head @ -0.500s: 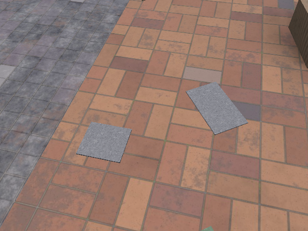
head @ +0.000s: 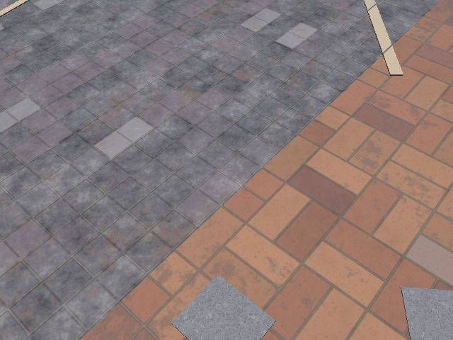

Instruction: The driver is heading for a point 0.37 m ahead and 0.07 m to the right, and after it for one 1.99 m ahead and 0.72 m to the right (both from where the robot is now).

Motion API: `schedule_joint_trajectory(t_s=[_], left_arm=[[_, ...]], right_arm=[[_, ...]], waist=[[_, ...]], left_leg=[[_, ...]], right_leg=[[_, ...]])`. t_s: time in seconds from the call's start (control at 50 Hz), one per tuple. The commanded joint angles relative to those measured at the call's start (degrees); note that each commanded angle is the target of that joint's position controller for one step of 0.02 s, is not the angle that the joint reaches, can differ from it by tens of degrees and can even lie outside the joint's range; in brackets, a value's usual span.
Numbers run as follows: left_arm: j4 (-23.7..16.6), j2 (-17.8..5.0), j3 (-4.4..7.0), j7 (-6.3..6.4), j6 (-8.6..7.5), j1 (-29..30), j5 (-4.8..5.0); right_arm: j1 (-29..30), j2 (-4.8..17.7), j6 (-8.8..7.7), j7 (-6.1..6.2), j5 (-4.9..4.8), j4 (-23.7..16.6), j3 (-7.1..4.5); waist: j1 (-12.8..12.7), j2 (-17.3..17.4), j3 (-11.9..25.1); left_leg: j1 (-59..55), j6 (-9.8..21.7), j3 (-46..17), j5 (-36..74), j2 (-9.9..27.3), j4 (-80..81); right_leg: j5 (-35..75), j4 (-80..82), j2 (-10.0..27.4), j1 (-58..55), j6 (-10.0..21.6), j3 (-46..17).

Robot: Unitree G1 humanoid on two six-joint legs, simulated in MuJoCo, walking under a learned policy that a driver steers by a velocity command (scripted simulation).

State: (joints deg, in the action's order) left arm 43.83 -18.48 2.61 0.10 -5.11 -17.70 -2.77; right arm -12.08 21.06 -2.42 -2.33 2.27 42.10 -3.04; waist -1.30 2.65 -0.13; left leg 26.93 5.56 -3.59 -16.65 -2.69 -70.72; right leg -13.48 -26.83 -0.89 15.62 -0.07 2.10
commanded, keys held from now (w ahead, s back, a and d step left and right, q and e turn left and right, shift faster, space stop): w+shift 0.06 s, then w+e+shift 0.92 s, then w+shift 0.02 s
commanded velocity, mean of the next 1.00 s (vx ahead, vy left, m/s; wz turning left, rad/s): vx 1.00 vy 0.00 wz -0.60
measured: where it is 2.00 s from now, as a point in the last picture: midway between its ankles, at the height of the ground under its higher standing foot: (377, 80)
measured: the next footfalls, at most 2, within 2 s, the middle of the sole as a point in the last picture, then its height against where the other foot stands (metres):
left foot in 0.26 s outside the picture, level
right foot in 0.72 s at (293, 236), level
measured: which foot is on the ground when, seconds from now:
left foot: up 0.00-0.24, down 0.26-0.70, up 0.72-1.00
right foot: down 0.00-0.28, up 0.30-0.70, down 0.72-1.00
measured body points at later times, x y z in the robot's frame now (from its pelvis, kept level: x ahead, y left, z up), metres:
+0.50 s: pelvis +0.46 +0.00 +0.00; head +0.47 +0.00 +0.45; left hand +0.64 +0.26 -0.10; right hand +0.42 -0.29 -0.12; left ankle +0.40 +0.12 -0.74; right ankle +0.49 -0.13 -0.65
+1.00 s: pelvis +0.89 -0.17 +0.00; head +0.92 -0.18 +0.45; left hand +1.05 +0.09 -0.12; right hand +0.97 -0.49 -0.05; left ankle +1.17 -0.12 -0.67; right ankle +0.79 -0.14 -0.74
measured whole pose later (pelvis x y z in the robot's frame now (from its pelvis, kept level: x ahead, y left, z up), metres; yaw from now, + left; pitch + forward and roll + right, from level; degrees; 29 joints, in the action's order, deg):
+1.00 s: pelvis +0.89 -0.17 +0.00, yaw -39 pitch +1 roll +0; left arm 48.1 -18.3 4.3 -1.1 -3.0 -26.6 -0.1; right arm -0.4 14.7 -3.1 -1.0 2.6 33.4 1.5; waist -5.5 0.1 -2.3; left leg 41.2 -3.7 -5.2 -4.6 7.9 -45.2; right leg -16.9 -19.1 -12.1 1.4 9.8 -10.1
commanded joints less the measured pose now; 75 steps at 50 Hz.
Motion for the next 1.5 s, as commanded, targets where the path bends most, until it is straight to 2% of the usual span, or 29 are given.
schedule_joint_trajectory(t_s=[0.02, 0.16, 0.2, 0.24, 0.26, 0.28, 0.3, 0.32, 0.36, 0.46, 0.6, 0.68, 0.7, 0.72, 0.74, 0.76, 0.8, 0.88, 0.96, 1.06, 1.12, 1.14, 1.16, 1.18, 1.2, 1.24, 1.32, 1.4, 1.5], left_arm=[[0.94, -2.93, 0.37, -0.71, -2.03, -5.33, 1.13], [3.87, -7.88, 1.16, -1.43, -2.43, -8.30, 2.62], [4.99, -10.74, 1.72, -1.31, -2.20, -9.40, 2.63], [6.14, -12.72, 2.08, -0.67, -1.39, -10.05, 2.49], [5.57, -11.14, 1.63, -0.66, -1.37, -9.16, 2.60], [3.33, -1.56, -0.21, -0.74, -1.48, -12.73, 2.87], [1.67, -2.56, 0.06, -0.77, -0.92, -13.29, 4.44], [1.15, -5.44, 0.88, -0.56, -0.21, -6.82, 3.67], [1.69, -2.79, 0.49, -1.44, 0.63, -2.77, 2.70], [-1.94, 0.97, 0.10, -3.49, 4.54, 4.14, 1.15], [-7.37, 0.51, -1.19, -6.20, 3.98, 16.83, 1.51], [-1.35, -6.31, 1.59, -4.19, 3.83, -5.82, 1.83], [2.15, -9.16, 3.40, -2.80, 4.03, -15.82, 1.68], [2.17, -13.29, 5.07, -1.44, 4.88, -11.18, 2.91], [-0.99, -20.60, 6.22, -1.65, 5.74, -6.65, 0.91], [-2.55, -18.04, 6.36, -1.20, 5.73, -7.19, 1.46], [0.05, -12.31, 5.03, -0.23, 4.33, -5.22, 1.93], [-0.76, -8.45, 3.29, -0.24, 1.47, -1.74, 2.64], [-1.19, -9.22, 4.03, -0.94, 0.75, -2.71, 2.57], [1.59, -8.78, 3.85, -0.71, -0.14, -7.59, 3.12], [2.46, -12.66, 4.37, -0.15, 0.26, -5.51, 0.63], [1.90, -10.67, 3.80, 0.10, 0.45, -2.42, -0.24], [-0.94, -2.42, 1.72, -0.17, 0.04, -7.51, 1.87], [-1.28, -1.74, 0.45, -0.92, -0.98, -9.10, 1.44], [-2.08, -3.81, 0.33, -0.55, -0.84, -3.09, 0.59], [-4.53, -5.36, -0.01, -1.04, -1.07, 6.57, -0.92], [-8.88, -2.28, -2.12, -2.05, 0.65, 10.61, -2.18], [-13.41, -0.74, -4.02, -3.30, 0.19, 21.61, 0.18], [-13.04, -3.89, -2.57, -1.49, -0.15, 20.16, 0.55]], right_arm=[[2.46, -0.99, 0.21, -1.07, 0.73, -6.15, 1.49], [17.80, -1.39, -1.35, -2.89, -0.06, -11.95, 3.94], [15.87, 0.85, -1.52, -1.66, 0.23, -10.99, 3.10], [0.31, 3.99, -1.87, 0.39, 0.94, -6.24, 1.27], [-9.43, 6.95, -2.00, 1.66, 1.79, -3.57, -0.16], [-15.56, 12.25, -2.49, 2.68, 3.64, -2.83, -1.79], [-15.20, 12.19, -1.77, 2.53, 2.14, -3.53, -1.98], [-9.43, 7.93, -1.66, 2.46, 1.26, -3.16, -1.45], [-5.44, 1.92, -2.44, 2.08, 0.96, -1.75, -0.27], [-6.01, -1.33, -4.92, 1.94, -1.40, 2.51, 0.17], [-7.27, 2.98, -5.69, 2.83, -1.30, 4.83, -0.59], [-5.39, 10.10, -1.90, 4.12, -0.26, 2.97, -2.51], [-4.70, 9.65, -1.28, 3.76, 0.26, 2.54, -2.49], [-3.91, 2.66, -1.67, 2.56, 0.51, 1.43, -0.97], [-8.84, 0.97, -2.90, 2.24, -0.92, -5.78, 0.13], [-3.25, 3.38, -4.50, 2.55, -0.10, -6.51, 0.52], [0.63, 2.49, -5.10, 2.78, 0.30, -6.53, 1.23], [1.02, 0.77, -0.70, 2.38, 2.08, -6.90, 1.99], [13.89, -2.28, -0.80, 1.22, 0.19, -12.23, 3.50], [14.58, -0.26, -1.74, 1.16, -0.24, -11.62, 2.71], [-4.68, 5.32, -1.67, 2.86, -1.01, -5.85, -0.49], [-17.31, 7.61, -1.47, 3.79, -0.88, -2.47, -1.67], [-22.00, 13.72, -1.75, 3.85, 1.15, -1.46, -3.31], [-18.48, 11.38, -1.15, 2.28, -0.19, -0.28, -3.18], [-10.35, 7.24, -1.15, 1.52, -0.75, -1.79, -2.71], [-10.01, 2.95, -1.32, 0.94, -1.17, -0.40, -1.85], [-13.83, 2.65, -2.30, 1.61, -1.89, 3.64, -1.49], [-12.18, 4.85, -2.53, 1.47, -2.33, 2.72, -2.90], [-16.32, 6.47, -2.27, 1.56, -3.06, 4.15, -3.68]], waist=[[1.10, -7.32, -1.43], [0.46, -5.72, -7.01], [1.83, -6.01, -3.80], [9.53, -7.63, 6.11], [14.19, -7.08, 11.34], [11.39, 7.22, 20.65], [9.98, 10.89, 27.33], [8.30, 4.07, 15.32], [5.28, -0.14, 2.90], [0.66, 0.93, -4.78], [-0.35, -1.69, -7.48], [-12.80, 3.53, 6.83], [-16.00, 0.95, 10.95], [-10.60, -13.16, 5.17], [-3.19, -21.05, 15.19], [-6.24, -7.32, 16.02], [-1.07, 2.56, 2.08], [3.79, 2.17, -2.49], [-0.37, -1.99, -5.26], [-3.55, -4.38, -1.87], [6.75, -6.51, 8.10], [13.38, -5.86, 11.96], [9.86, 11.02, 18.27], [6.44, 17.00, 17.02], [4.38, 7.60, 6.65], [4.38, -3.38, 0.86], [0.73, 0.55, -4.20], [2.76, 0.84, -5.94], [3.24, -0.02, -0.20]], left_leg=[[16.15, -0.82, -5.44, 0.50, 4.44, 3.82], [-1.48, -1.47, 6.66, 18.79, 4.04, 32.44], [-6.01, -0.62, 7.08, 15.06, 1.72, 35.77], [-24.19, 0.33, 6.94, 8.65, -1.24, 37.80], [-38.87, 0.72, 1.86, 5.27, 4.81, 36.84], [-52.59, 2.79, -20.88, -16.02, 23.36, 40.35], [-51.91, 5.07, -42.94, -24.99, 30.03, 52.12], [-43.64, 4.17, -34.55, -24.73, 26.08, 53.99], [-29.32, 2.43, -17.70, -4.61, 20.98, 55.82], [-20.48, 1.68, -0.70, 7.51, 19.42, 63.79], [-22.23, -2.53, 20.17, 43.70, 13.72, 65.07], [-27.82, -2.80, 18.61, 78.08, 17.40, 29.28], [-19.74, -3.10, 17.81, 64.99, 15.88, 10.72], [-2.70, -5.15, 16.86, 4.48, 4.43, -12.17], [20.00, -7.82, 6.28, -12.76, -1.63, -28.84], [23.98, -6.67, -1.59, -7.15, 2.32, -26.11], [19.45, -6.63, -1.70, -3.68, 7.35, -12.40], [7.76, -9.65, 0.05, -6.41, 10.61, 3.45], [1.92, -9.88, 3.24, 14.92, 8.31, 25.76], [-4.15, -5.07, 5.08, 25.26, 5.39, 40.62], [-17.81, -1.21, 8.52, 8.86, -0.04, 40.50], [-31.09, 0.35, 5.15, 2.83, 3.68, 37.75], [-45.64, 8.25, -24.21, -15.07, 18.25, 41.93], [-47.26, 11.87, -51.34, -20.71, 21.59, 56.34], [-39.94, 12.32, -45.05, -22.74, 20.29, 56.82], [-26.87, 10.08, -31.46, -10.67, 15.27, 56.75], [-15.57, 10.70, -23.42, -1.24, 9.86, 61.08], [-4.16, 8.19, -17.12, 8.27, 5.78, 66.15], [-16.33, 4.07, -17.29, 33.99, 7.33, 54.29]], right_leg=[[-4.14, 16.94, 14.71, -10.35, 9.06, -20.25], [22.43, 27.38, 11.45, -1.03, 9.31, -7.46], [42.60, 20.06, 11.89, -8.82, 8.69, -6.03], [55.02, -2.30, 10.68, -9.53, 7.23, -4.84], [42.33, -18.40, 8.04, 1.34, 6.48, -4.70], [-0.44, -41.93, 1.98, 15.97, 5.96, -3.34], [-11.42, -53.58, -0.91, 23.03, 6.56, -7.26], [-5.13, -53.87, 2.99, 28.27, 6.82, -7.32], [-1.11, -48.05, 6.46, 26.36, 6.15, -6.80], [2.30, -44.02, 10.06, 29.75, 4.01, -5.48], [20.45, -17.03, 3.08, 16.58, 8.74, 7.31], [6.40, -15.76, -4.93, -8.04, 13.10, 7.81], [1.83, -12.50, -5.80, -21.87, 14.28, 3.92], [-0.07, -8.45, 1.07, -26.10, 16.21, -9.16], [-2.79, 2.32, 14.35, -42.26, 29.01, -44.36], [-8.66, 10.52, 15.74, -40.86, 27.98, -50.53], [-1.89, 12.74, 11.90, -21.23, 22.73, -40.96], [7.34, 14.81, 3.90, 0.45, 20.93, -27.03], [12.29, 17.32, -0.82, 6.12, 17.21, -23.16], [31.33, 14.61, 3.85, -10.28, 12.62, -21.31], [58.86, -9.37, 4.94, -19.80, 9.25, -16.27], [51.76, -26.71, 3.04, -10.30, 8.29, -13.67], [15.68, -53.00, -5.79, 9.09, 4.89, -9.04], [-11.58, -56.58, -9.61, 22.77, 4.97, -10.12], [-6.04, -56.26, -2.70, 28.56, 5.67, -9.59], [-2.44, -47.58, 1.26, 24.95, 4.55, -8.60], [-5.46, -33.44, 4.38, 23.41, 0.28, -6.24], [11.82, -11.84, 2.55, 9.44, -1.95, -1.97], [11.98, -2.98, -0.44, -0.69, -0.19, -2.09]])
Keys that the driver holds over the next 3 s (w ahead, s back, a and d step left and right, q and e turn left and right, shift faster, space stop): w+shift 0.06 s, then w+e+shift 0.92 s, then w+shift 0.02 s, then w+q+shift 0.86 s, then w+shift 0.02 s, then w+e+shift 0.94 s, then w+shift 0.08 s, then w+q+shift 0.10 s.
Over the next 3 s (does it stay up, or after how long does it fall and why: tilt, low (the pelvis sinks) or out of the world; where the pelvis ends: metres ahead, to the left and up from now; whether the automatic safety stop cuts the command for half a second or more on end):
stays up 2.63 -0.91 0.00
